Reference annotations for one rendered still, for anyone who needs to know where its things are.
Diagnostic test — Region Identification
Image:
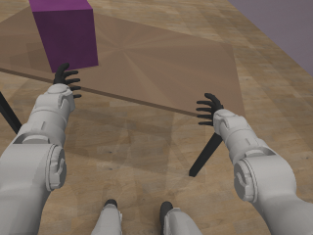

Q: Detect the robot right hand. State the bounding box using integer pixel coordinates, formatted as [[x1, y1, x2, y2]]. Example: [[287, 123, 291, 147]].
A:
[[196, 93, 224, 126]]

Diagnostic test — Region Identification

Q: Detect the left robot forearm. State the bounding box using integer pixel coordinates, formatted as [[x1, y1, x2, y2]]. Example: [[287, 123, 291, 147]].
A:
[[0, 83, 75, 164]]

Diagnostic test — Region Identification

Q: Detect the robot left upper arm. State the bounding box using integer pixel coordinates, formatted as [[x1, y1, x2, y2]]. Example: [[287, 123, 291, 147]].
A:
[[0, 144, 67, 235]]

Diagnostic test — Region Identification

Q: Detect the robot right upper arm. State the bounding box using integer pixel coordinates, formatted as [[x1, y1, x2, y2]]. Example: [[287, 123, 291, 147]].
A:
[[234, 155, 313, 235]]

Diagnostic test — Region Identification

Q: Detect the robot right shin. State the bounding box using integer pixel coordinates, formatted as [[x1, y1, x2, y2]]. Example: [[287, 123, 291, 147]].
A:
[[163, 208, 181, 235]]

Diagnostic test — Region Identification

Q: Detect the robot right thigh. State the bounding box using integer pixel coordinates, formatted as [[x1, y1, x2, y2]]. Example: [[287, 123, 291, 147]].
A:
[[164, 211, 202, 235]]

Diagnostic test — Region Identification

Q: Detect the table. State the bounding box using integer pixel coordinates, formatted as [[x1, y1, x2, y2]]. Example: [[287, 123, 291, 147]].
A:
[[0, 6, 246, 177]]

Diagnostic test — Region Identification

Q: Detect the carton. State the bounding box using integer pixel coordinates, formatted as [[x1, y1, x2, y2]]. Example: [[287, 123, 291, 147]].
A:
[[28, 0, 99, 73]]

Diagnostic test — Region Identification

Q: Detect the robot left hand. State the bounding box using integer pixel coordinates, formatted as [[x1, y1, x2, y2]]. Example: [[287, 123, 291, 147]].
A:
[[53, 63, 82, 99]]

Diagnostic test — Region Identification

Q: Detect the right robot forearm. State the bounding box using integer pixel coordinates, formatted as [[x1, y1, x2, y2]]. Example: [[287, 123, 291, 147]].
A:
[[213, 109, 296, 192]]

